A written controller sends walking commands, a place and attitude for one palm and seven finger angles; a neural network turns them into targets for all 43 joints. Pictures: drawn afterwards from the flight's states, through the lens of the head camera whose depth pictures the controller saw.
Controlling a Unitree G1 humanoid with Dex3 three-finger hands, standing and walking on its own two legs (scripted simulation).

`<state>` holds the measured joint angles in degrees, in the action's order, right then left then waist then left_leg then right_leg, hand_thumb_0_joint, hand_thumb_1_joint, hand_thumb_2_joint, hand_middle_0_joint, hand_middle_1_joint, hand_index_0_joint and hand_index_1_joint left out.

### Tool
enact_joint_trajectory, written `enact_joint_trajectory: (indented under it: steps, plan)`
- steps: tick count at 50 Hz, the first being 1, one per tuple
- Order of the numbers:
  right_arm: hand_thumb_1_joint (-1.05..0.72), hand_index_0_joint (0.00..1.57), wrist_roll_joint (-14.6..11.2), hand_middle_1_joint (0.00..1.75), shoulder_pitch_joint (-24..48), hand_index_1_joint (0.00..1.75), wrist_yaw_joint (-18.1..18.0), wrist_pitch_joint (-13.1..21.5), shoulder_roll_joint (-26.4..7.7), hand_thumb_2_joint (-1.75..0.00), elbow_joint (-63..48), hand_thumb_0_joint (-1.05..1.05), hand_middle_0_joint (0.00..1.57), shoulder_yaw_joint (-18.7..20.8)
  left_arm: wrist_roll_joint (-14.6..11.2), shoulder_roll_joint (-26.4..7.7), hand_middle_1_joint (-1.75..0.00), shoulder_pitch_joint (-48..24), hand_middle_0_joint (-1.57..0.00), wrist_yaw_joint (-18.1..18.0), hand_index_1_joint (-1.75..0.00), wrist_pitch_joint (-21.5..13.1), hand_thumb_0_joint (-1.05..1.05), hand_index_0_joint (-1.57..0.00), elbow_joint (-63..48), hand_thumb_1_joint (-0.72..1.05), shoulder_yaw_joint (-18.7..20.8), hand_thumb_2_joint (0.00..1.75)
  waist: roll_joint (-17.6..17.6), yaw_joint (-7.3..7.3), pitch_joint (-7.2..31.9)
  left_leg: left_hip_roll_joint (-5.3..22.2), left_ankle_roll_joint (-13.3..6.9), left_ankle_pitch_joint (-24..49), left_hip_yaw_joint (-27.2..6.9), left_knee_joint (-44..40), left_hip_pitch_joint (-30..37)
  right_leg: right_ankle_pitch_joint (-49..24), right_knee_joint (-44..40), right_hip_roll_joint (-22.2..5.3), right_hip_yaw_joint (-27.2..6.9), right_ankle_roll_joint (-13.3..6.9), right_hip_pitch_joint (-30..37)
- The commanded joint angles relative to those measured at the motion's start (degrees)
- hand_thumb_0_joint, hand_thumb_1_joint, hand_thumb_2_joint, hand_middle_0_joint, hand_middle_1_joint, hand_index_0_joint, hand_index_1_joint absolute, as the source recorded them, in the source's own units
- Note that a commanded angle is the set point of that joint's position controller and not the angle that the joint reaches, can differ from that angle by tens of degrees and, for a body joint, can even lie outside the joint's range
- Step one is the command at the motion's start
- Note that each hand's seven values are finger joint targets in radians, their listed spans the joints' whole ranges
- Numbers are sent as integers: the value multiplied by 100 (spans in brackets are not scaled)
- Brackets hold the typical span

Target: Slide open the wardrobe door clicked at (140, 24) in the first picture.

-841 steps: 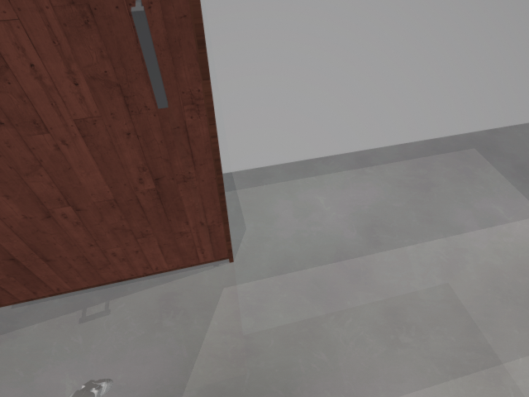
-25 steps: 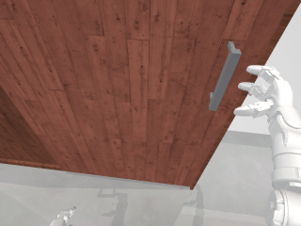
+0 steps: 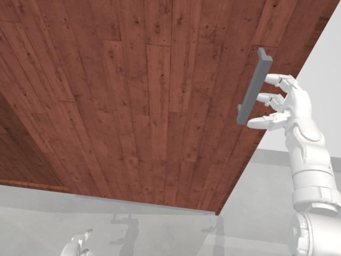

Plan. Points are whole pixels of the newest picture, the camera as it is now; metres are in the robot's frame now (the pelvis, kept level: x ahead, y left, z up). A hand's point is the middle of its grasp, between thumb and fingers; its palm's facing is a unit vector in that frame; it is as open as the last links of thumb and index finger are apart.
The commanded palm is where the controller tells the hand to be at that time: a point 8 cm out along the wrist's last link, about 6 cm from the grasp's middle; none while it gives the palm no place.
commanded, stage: feel for the door with the fingertips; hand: right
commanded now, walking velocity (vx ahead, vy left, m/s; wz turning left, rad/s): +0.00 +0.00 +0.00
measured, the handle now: (250, 88) +0.50 -0.15 +0.17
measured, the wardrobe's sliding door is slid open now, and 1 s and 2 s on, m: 0.00 0.00 0.00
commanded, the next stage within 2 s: slide the fingers in behind the handle in 0.48 s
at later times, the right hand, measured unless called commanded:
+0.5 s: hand (267, 98) +0.45 -0.18 +0.17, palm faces +0.04 +1.00 +0.01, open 13.9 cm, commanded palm +0.43 -0.23 +0.17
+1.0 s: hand (262, 99) +0.45 -0.17 +0.17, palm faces +0.02 +1.00 +0.01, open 13.9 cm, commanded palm +0.42 -0.22 +0.17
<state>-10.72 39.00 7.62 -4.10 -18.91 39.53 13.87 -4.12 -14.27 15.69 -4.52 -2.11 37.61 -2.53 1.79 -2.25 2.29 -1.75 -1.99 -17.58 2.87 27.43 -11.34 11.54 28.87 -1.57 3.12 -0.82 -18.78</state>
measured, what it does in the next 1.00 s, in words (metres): stands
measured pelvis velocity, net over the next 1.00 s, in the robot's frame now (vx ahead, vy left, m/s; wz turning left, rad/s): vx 0.00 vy -0.01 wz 0.01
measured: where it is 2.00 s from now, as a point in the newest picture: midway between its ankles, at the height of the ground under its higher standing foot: outside the picture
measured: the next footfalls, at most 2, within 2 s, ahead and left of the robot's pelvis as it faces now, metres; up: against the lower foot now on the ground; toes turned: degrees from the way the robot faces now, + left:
none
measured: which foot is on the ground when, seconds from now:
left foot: down 0.00-1.00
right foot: down 0.00-1.00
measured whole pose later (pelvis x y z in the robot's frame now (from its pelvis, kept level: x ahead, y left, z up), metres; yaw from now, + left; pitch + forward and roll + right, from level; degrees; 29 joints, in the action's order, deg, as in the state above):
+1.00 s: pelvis +0.00 -0.01 +0.00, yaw +0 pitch +4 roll +1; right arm -10.1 44.0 7.8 1.1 -19.2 46.9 13.7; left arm -3.9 -15.1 19.4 -3.4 -2.8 38.9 -1.2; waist 1.9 -2.9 3.0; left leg -1.4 -1.5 -18.6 2.5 29.7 -14.8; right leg 12.9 31.4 -1.4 3.4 -1.3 -22.3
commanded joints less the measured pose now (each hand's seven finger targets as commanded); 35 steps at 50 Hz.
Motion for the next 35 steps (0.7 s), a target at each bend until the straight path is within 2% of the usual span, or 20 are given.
enact_joint_trajectory:
  steps: [1,3,4,8,9,11,13,14,15,17,19,20,22,24,26,28,29,31,34,35]
  plan:
    - [50,30,-38,120,3155,120,-59,492,-1446,-30,-1064,0,30,342,-3,-814,-30,-124,-20,-86,-30,-187,0,-20,-602,90,323,90,-99,-73,1504,71,155,1637,-278,-447,-473,-830,-116,85,-289,-238,1340]
    - [50,30,-40,120,3143,120,-10,563,-1342,-30,-911,0,30,274,-12,-810,-30,-65,-20,-77,-30,-204,0,-20,-579,90,338,90,-27,-63,1543,53,133,1625,-262,-423,-532,-863,-88,76,-290,-222,1397]
    - [50,30,-75,120,3101,120,-4,645,-1362,-30,-942,0,30,305,1,-834,-30,-10,-20,-70,-30,-224,0,-20,-591,90,359,90,-229,-82,1649,45,146,1742,-242,-405,-448,-973,-46,75,-296,-251,1411]
    - [50,30,-70,120,3212,120,103,685,-1364,-30,-689,0,30,284,-12,-860,-30,54,-20,-54,-30,-236,0,-20,-525,90,379,90,-111,-67,1632,52,145,1799,-266,-371,-508,-942,-47,84,-275,-234,1344]
    - [50,30,-74,120,3068,120,87,719,-1490,-30,-664,0,30,389,-5,-888,-30,110,-20,-54,-30,-231,0,-20,-536,90,405,90,-336,-58,1678,51,149,1889,-248,-355,-412,-1048,-7,75,-283,-265,1321]
    - [50,30,-56,120,3157,120,110,709,-1495,-30,-737,0,30,404,-8,-879,-30,96,-20,-45,-30,-227,0,-20,-534,90,409,90,-42,-35,1756,56,144,1981,-272,-330,-445,-1101,0,89,-247,-249,1368]
    - [50,30,-52,120,3312,120,126,696,-1477,-30,-529,0,30,339,-21,-889,-30,140,-20,-55,-30,-209,0,-20,-485,90,400,90,-173,-114,1511,47,161,1769,-264,-373,-591,-899,-26,81,-259,-247,1237]
    - [50,30,-79,120,3256,120,110,727,-1483,-30,-453,0,30,362,-2,-911,-30,206,-20,-58,-30,-215,0,-20,-489,90,421,90,-455,-130,1502,48,176,1779,-244,-378,-526,-910,1,74,-266,-275,1161]
    - [50,30,-42,120,3430,120,100,769,-1641,-30,-554,0,30,459,-4,-932,-30,185,-20,-56,-30,-220,0,-20,-469,90,425,90,-210,-92,1622,47,157,1826,-275,-342,-548,-956,-3,74,-266,-260,1236]
    - [50,30,-2,120,3505,120,89,840,-1592,-30,-688,0,30,413,-7,-898,-30,194,-20,-44,-30,-230,0,-20,-476,90,429,90,161,-82,1786,37,127,1838,-268,-305,-588,-1083,18,75,-272,-236,1422]
    - [50,30,-26,120,3477,120,76,924,-1429,-30,-696,0,30,308,16,-905,-30,293,-20,-29,-30,-250,0,-20,-461,90,451,90,-12,-136,1881,11,122,1873,-217,-281,-592,-1230,79,57,-303,-244,1513]
    - [50,30,-18,120,3332,120,75,904,-1592,-30,-576,0,30,480,5,-928,-30,269,-20,-31,-30,-244,0,-20,-437,90,459,90,-15,-73,1862,4,124,1933,-250,-279,-610,-1237,79,49,-290,-242,1485]
    - [50,30,-22,120,3466,120,95,875,-1485,-30,-495,0,30,389,11,-925,-30,301,-20,-27,-30,-246,0,-20,-432,90,453,90,-108,-129,1775,-2,138,1873,-227,-286,-649,-1156,45,50,-289,-236,1417]
    - [50,30,-26,120,3613,120,92,895,-1618,-30,-470,0,30,422,19,-949,-30,371,-20,-41,-30,-229,0,-20,-394,90,454,90,-217,-181,1749,16,145,1918,-224,-287,-574,-1171,83,56,-289,-259,1341]
    - [50,30,11,120,3681,120,93,868,-1648,-30,-370,0,30,480,15,-938,-30,354,-20,-35,-30,-241,0,-20,-384,90,450,90,-13,-153,1775,10,135,1890,-243,-272,-681,-1148,81,64,-296,-244,1388]
    - [50,30,26,120,3891,120,101,881,-1494,-30,-221,0,30,316,12,-924,-30,368,-20,-37,-30,-239,0,-20,-349,90,436,90,52,-234,1630,8,136,1748,-227,-286,-850,-1052,86,59,-316,-229,1371]
    - [50,30,12,120,3888,120,73,927,-1538,-30,-191,0,30,356,36,-936,-30,436,-20,-38,-30,-244,0,-20,-344,90,450,90,-201,-258,1660,14,150,1752,-208,-287,-774,-1063,126,60,-320,-257,1324]
    - [50,30,40,120,3886,120,86,951,-1571,-30,-102,0,30,377,31,-944,-30,402,-20,-25,-30,-251,0,-20,-349,90,437,90,-18,-214,1736,11,132,1694,-232,-255,-844,-1019,107,60,-345,-231,1360]
    - [50,30,4,120,3675,120,112,1011,-1618,-30,73,0,30,442,42,-953,-30,461,-20,-18,-30,-250,0,-20,-362,90,443,90,-247,-194,1720,17,135,1683,-208,-236,-753,-996,148,60,-337,-247,1226]
    - [50,30,23,120,3614,120,114,1021,-1643,-30,27,0,30,487,28,-951,-30,397,-20,-5,-30,-251,0,-20,-404,90,436,90,-136,-127,1768,10,128,1689,-225,-207,-781,-990,130,62,-339,-235,1247]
